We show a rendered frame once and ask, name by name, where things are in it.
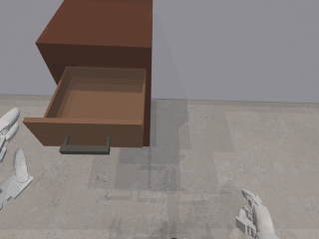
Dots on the robot right hand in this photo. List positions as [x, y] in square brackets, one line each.
[258, 218]

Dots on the cabinet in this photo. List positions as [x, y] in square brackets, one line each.
[101, 34]

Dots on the robot left hand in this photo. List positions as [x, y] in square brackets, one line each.
[15, 184]

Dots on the drawer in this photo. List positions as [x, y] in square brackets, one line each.
[92, 103]

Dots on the handle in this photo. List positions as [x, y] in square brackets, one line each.
[66, 148]

